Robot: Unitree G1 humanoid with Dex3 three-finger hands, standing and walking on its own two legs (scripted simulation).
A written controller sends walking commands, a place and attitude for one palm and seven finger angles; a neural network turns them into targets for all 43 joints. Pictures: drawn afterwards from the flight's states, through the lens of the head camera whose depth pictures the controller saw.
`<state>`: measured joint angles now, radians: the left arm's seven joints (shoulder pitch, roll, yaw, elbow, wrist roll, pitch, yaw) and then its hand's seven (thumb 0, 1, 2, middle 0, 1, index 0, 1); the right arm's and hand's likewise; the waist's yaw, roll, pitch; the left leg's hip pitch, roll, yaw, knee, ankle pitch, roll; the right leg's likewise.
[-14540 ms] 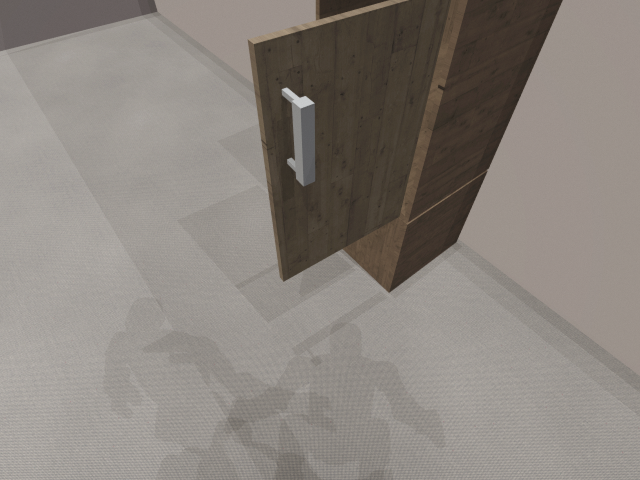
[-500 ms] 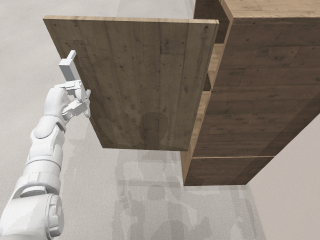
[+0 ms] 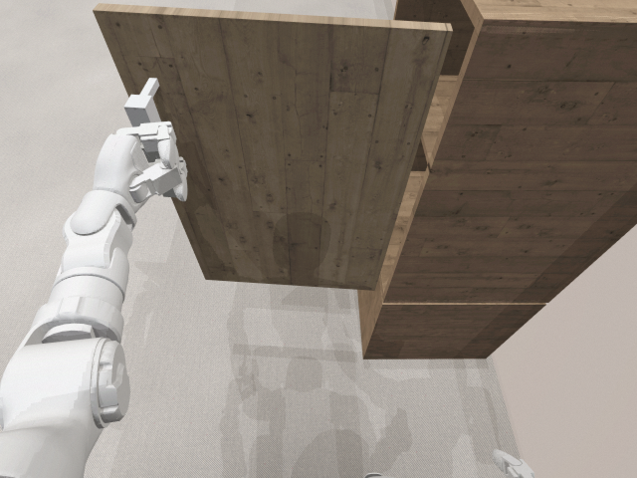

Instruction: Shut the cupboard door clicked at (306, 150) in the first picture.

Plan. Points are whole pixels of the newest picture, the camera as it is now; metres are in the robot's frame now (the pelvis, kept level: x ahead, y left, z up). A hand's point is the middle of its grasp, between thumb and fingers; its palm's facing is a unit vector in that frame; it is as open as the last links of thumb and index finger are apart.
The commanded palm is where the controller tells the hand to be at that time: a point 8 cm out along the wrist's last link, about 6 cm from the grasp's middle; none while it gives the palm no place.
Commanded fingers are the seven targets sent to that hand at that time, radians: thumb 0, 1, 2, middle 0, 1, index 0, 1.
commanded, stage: push the door shut along its arc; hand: left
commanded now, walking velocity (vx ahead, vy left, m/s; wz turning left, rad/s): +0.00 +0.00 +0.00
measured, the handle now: (163, 140) +0.53 +0.20 +0.11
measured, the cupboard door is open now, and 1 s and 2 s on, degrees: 86 70 58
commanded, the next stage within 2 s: pull the fist back off the door in 1.60 s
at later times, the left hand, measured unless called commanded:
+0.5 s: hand (193, 142) +0.51 +0.16 +0.13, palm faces -0.23 -0.97 +0.01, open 3.1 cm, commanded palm +0.51 +0.20 +0.12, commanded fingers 0.00 0.90 0.90 -1.30 -1.50 -1.30 -1.50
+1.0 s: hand (240, 115) +0.57 +0.10 +0.13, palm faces -0.36 -0.93 +0.02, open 3.1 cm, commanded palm +0.57 +0.15 +0.12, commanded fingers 0.00 0.90 0.90 -1.30 -1.50 -1.30 -1.50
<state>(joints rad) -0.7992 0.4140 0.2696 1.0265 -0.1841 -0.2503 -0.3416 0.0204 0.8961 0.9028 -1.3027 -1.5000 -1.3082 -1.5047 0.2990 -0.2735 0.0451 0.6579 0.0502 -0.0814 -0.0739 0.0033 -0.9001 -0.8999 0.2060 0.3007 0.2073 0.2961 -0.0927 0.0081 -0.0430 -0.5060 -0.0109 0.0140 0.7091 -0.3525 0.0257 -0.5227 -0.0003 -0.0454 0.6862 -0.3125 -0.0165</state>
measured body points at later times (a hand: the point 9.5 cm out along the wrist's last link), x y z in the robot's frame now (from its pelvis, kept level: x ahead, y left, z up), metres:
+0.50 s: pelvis +0.00 +0.01 -0.01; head +0.10 +0.01 +0.43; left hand +0.52 +0.21 +0.13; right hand -0.02 -0.27 -0.12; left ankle +0.00 +0.10 -0.72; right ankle +0.02 -0.11 -0.72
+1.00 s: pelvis +0.01 +0.01 -0.02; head +0.15 +0.01 +0.41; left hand +0.58 +0.15 +0.13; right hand -0.04 -0.26 -0.13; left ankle +0.00 +0.10 -0.72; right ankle +0.02 -0.11 -0.72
